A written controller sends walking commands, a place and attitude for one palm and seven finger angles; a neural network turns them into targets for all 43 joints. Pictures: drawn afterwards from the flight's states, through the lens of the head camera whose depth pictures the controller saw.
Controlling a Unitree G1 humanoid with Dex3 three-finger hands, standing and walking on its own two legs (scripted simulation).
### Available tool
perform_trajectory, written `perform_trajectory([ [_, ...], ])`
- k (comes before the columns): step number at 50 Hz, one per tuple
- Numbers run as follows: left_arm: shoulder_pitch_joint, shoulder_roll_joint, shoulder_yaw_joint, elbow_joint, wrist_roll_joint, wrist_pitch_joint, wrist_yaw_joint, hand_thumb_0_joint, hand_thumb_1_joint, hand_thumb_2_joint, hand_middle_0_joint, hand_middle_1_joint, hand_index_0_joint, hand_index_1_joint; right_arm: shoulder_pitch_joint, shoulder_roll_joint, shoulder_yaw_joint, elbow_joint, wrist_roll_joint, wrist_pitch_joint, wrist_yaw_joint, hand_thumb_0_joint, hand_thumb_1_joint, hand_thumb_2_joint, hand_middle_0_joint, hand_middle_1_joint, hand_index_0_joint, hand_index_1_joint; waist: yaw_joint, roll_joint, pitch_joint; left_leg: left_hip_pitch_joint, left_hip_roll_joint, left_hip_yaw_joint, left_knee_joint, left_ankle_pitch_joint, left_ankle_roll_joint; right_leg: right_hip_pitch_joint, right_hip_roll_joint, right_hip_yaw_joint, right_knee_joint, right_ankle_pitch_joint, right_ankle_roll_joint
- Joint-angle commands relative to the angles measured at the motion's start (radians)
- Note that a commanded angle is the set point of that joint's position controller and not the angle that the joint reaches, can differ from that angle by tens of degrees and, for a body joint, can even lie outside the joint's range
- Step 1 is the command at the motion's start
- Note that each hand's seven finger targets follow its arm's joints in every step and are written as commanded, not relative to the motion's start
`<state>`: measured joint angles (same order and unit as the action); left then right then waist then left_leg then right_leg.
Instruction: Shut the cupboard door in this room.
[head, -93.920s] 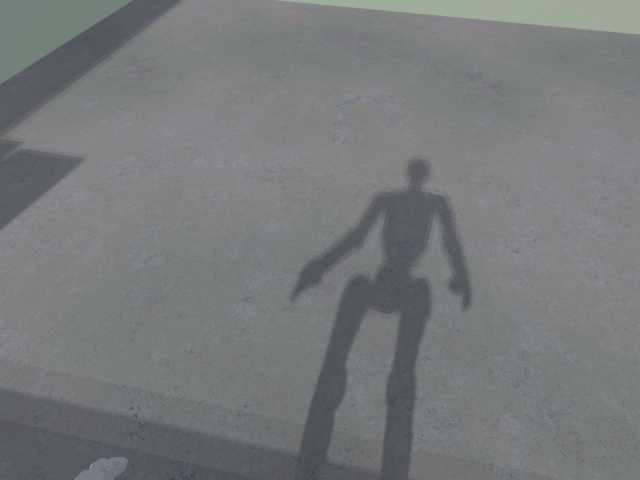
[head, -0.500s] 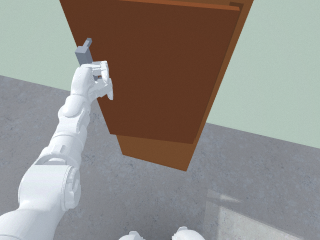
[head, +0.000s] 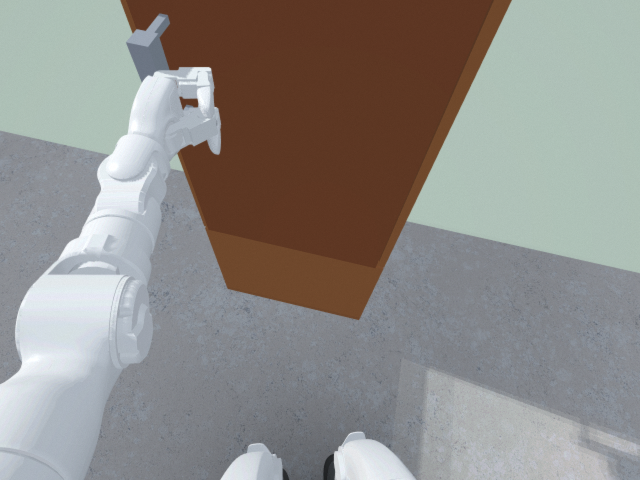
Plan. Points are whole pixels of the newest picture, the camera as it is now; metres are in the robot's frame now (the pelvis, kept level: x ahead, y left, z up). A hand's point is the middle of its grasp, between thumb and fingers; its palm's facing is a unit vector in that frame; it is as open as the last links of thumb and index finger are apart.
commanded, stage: push the door shut along its arc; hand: left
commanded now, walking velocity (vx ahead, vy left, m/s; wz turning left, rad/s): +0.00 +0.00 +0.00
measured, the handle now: (169, 83) +0.59 +0.14 +0.11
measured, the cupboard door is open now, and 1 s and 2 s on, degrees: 0 0 0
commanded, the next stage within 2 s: pull the fist back off the door in 0.04 s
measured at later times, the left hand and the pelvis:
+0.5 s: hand (240, 109) +0.55 +0.06 +0.11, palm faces +0.09 -1.00 -0.01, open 3.1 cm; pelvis -0.01 -0.01 -0.01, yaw -3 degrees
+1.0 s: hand (235, 170) +0.44 +0.06 +0.12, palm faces +0.07 -1.00 +0.00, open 3.1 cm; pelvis +0.02 -0.02 +0.02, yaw -1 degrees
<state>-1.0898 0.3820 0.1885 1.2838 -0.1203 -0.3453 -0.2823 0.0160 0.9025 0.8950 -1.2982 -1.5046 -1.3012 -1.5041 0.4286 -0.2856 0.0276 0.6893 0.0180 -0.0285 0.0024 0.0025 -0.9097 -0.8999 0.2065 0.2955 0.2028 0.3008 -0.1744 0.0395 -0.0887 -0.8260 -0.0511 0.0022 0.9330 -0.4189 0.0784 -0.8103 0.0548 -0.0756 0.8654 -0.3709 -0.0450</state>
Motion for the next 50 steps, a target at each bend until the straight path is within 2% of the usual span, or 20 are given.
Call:
perform_trajectory([
  [1,-0.698,0.119,-0.036,-0.174,0.0,-0.015,0.002,0.0,0.9,0.9,-1.3,-1.5,-1.3,-1.5,0.149,-0.184,-0.062,-0.038,-0.003,-0.026,-0.016,0.0,-0.9,-0.9,0.2,0.3,0.2,0.3,-0.134,0.055,-0.377,0.365,0.052,-0.14,-0.102,0.203,-0.036,-0.014,-0.005,0.065,-0.117,0.127,0.015],
  [3,-0.715,0.133,-0.031,-0.149,-0.002,-0.01,-0.003,0.0,0.9,0.9,-1.3,-1.5,-1.3,-1.5,0.148,-0.19,-0.057,-0.03,-0.003,-0.035,-0.019,0.0,-0.9,-0.9,0.2,0.3,0.2,0.3,-0.14,0.044,-0.354,0.333,0.053,-0.147,-0.103,0.149,-0.034,-0.032,-0.006,0.064,-0.115,0.087,0.015],
  [5,-0.766,0.124,-0.047,-0.178,-0.008,-0.018,-0.012,0.0,0.9,0.9,-1.3,-1.5,-1.3,-1.5,0.143,-0.192,-0.055,-0.028,-0.003,-0.047,-0.023,0.0,-0.9,-0.9,0.2,0.3,0.2,0.3,-0.148,0.094,-0.386,0.358,0.054,-0.154,-0.097,0.14,-0.034,-0.059,-0.009,0.062,-0.104,0.076,0.014],
  [7,-0.772,0.072,-0.086,-0.155,-0.012,-0.011,-0.02,0.0,0.9,0.9,-1.3,-1.5,-1.3,-1.5,0.134,-0.192,-0.051,-0.02,-0.002,-0.058,-0.026,0.0,-0.9,-0.9,0.2,0.3,0.2,0.3,-0.164,0.09,-0.376,0.357,0.06,-0.167,-0.095,0.095,-0.033,-0.099,-0.009,0.057,-0.098,0.046,0.014],
  [8,-0.799,0.108,0.138,-0.169,-0.097,0.0,0.186,0.0,0.9,0.9,-1.3,-1.5,-1.3,-1.5,0.126,-0.165,-0.049,-0.032,-0.023,-0.07,-0.024,0.0,-0.9,-0.9,0.2,0.3,0.2,0.3,-0.097,0.097,-0.385,0.281,0.058,-0.188,-0.118,0.025,-0.051,-0.079,-0.011,0.054,-0.092,0.03,0.017],
  [11,-0.729,-0.007,0.107,-0.142,-0.015,-0.01,0.465,0.0,0.9,0.9,-1.3,-1.5,-1.3,-1.5,0.132,-0.163,-0.058,-0.038,-0.065,-0.084,0.022,0.0,-0.9,-0.9,0.2,0.3,0.2,0.3,-0.116,0.051,-0.409,0.26,0.061,-0.203,-0.127,-0.043,-0.061,-0.099,-0.015,0.039,-0.068,0.003,0.032],
  [14,-0.719,0.137,0.117,-0.104,0.177,-0.061,0.58,0.0,0.9,0.9,-1.3,-1.5,-1.3,-1.5,0.168,-0.179,-0.059,-0.039,-0.1,-0.07,0.06,0.0,-0.9,-0.9,0.2,0.3,0.2,0.3,-0.122,0.054,-0.441,0.186,0.049,-0.158,-0.082,0.013,-0.047,-0.078,-0.021,0.05,-0.045,0.004,0.032],
  [16,-0.733,0.155,0.074,-0.136,0.246,-0.098,0.567,0.0,0.9,0.9,-1.3,-1.5,-1.3,-1.5,0.176,-0.176,-0.065,-0.052,-0.103,-0.058,0.077,0.0,-0.9,-0.9,0.2,0.3,0.2,0.3,-0.109,0.114,-0.495,0.226,0.05,-0.147,-0.069,0.073,-0.052,-0.062,-0.021,0.06,-0.037,0.029,0.023],
  [22,-0.519,0.182,0.161,-0.194,0.123,-0.074,0.455,0.0,0.9,0.9,-1.3,-1.5,-1.3,-1.5,0.179,-0.168,-0.074,-0.107,-0.064,-0.021,0.063,0.0,-0.9,-0.9,0.2,0.3,0.2,0.3,-0.027,0.024,-0.595,0.234,0.047,-0.083,-0.097,0.225,-0.047,0.219,-0.004,0.087,-0.084,0.202,0.023],
  [29,-0.229,0.056,0.127,-0.444,0.066,-0.11,0.425,0.0,0.9,0.9,-1.3,-1.5,-1.3,-1.5,0.168,-0.137,-0.093,-0.135,-0.054,0.009,0.063,0.0,-0.9,-0.9,0.2,0.3,0.2,0.3,0.034,-0.035,-0.539,0.28,0.039,-0.027,-0.134,0.368,-0.038,0.391,0.005,0.094,-0.123,0.419,0.024],
  [31,-0.143,-0.029,0.066,-0.523,0.057,-0.099,0.416,0.0,0.9,0.9,-1.3,-1.5,-1.3,-1.5,0.147,-0.124,-0.098,-0.139,-0.046,0.011,0.068,0.0,-0.9,-0.9,0.2,0.3,0.2,0.3,0.04,-0.008,-0.502,0.334,0.039,-0.02,-0.145,0.409,-0.038,0.381,0.005,0.085,-0.136,0.461,0.026],
  [33,-0.042,-0.041,0.059,-0.547,0.046,-0.07,0.411,0.0,0.9,0.9,-1.3,-1.5,-1.3,-1.5,0.132,-0.122,-0.1,-0.139,-0.039,0.017,0.066,0.0,-0.9,-0.9,0.2,0.3,0.2,0.3,0.047,-0.045,-0.445,0.325,0.038,-0.01,-0.16,0.406,-0.034,0.402,0.002,0.089,-0.155,0.487,0.032],
  [35,-0.007,-0.061,0.038,-0.63,0.04,-0.058,0.409,0.0,0.9,0.9,-1.3,-1.5,-1.3,-1.5,0.11,-0.113,-0.099,-0.145,-0.031,0.018,0.062,0.0,-0.9,-0.9,0.2,0.3,0.2,0.3,0.061,0.001,-0.431,0.37,0.036,-0.006,-0.171,0.444,-0.036,0.409,-0.002,0.086,-0.158,0.521,0.032],
  [36,0.011,-0.116,-0.005,-0.682,0.032,-0.054,0.409,0.0,0.9,0.9,-1.3,-1.5,-1.3,-1.5,0.093,-0.105,-0.098,-0.151,-0.03,0.014,0.062,0.0,-0.9,-0.9,0.2,0.3,0.2,0.3,0.058,0.006,-0.429,0.4,0.036,-0.008,-0.175,0.461,-0.036,0.405,-0.002,0.081,-0.161,0.531,0.032],
  [38,0.07,-0.106,0.002,-0.728,0.026,-0.046,0.416,0.0,0.9,0.9,-1.3,-1.5,-1.3,-1.5,0.071,-0.104,-0.1,-0.154,-0.025,0.012,0.056,0.0,-0.9,-0.9,0.2,0.3,0.2,0.3,0.07,-0.036,-0.416,0.406,0.037,-0.007,-0.181,0.459,-0.037,0.424,-0.005,0.083,-0.168,0.54,0.034],
  [41,0.066,-0.191,-0.092,-0.801,0.034,-0.04,0.423,0.0,0.9,0.9,-1.3,-1.5,-1.3,-1.5,0.022,-0.089,-0.093,-0.159,-0.02,0.005,0.047,0.0,-0.9,-0.9,0.2,0.3,0.2,0.3,0.061,-0.019,-0.378,0.445,0.037,-0.015,-0.187,0.459,-0.039,0.397,-0.01,0.076,-0.167,0.523,0.032],
  [43,0.057,-0.203,-0.11,-0.816,0.036,-0.034,0.432,0.0,0.9,0.9,-1.3,-1.5,-1.3,-1.5,-0.005,-0.086,-0.093,-0.158,-0.019,0.003,0.04,0.0,-0.9,-0.9,0.2,0.3,0.2,0.3,0.057,-0.032,-0.372,0.454,0.036,-0.018,-0.189,0.426,-0.04,0.387,-0.015,0.078,-0.171,0.494,0.033],
  [45,0.104,-0.166,-0.069,-0.826,0.033,-0.029,0.442,0.0,0.9,0.9,-1.3,-1.5,-1.3,-1.5,-0.035,-0.085,-0.09,-0.166,-0.016,0.003,0.032,0.0,-0.9,-0.9,0.2,0.3,0.2,0.3,0.081,-0.05,-0.382,0.447,0.031,-0.013,-0.193,0.409,-0.039,0.417,-0.022,0.087,-0.173,0.498,0.034],
  [47,0.161,-0.187,-0.084,-0.808,0.032,-0.013,0.439,0.0,0.9,0.9,-1.3,-1.5,-1.3,-1.5,-0.068,-0.078,-0.081,-0.179,-0.012,0.006,0.026,0.0,-0.9,-0.9,0.2,0.3,0.2,0.3,0.091,-0.109,-0.35,0.401,0.026,-0.006,-0.207,0.366,-0.038,0.453,-0.031,0.094,-0.181,0.499,0.038],
  [50,0.073,-0.17,-0.094,-0.796,0.043,-0.006,0.44,0.0,0.9,0.9,-1.3,-1.5,-1.3,-1.5,-0.104,-0.073,-0.073,-0.172,-0.006,0.014,0.014,0.0,-0.9,-0.9,0.2,0.3,0.2,0.3,0.074,-0.089,-0.316,0.394,0.023,-0.009,-0.209,0.305,-0.037,0.428,-0.04,0.107,-0.194,0.439,0.041],
])
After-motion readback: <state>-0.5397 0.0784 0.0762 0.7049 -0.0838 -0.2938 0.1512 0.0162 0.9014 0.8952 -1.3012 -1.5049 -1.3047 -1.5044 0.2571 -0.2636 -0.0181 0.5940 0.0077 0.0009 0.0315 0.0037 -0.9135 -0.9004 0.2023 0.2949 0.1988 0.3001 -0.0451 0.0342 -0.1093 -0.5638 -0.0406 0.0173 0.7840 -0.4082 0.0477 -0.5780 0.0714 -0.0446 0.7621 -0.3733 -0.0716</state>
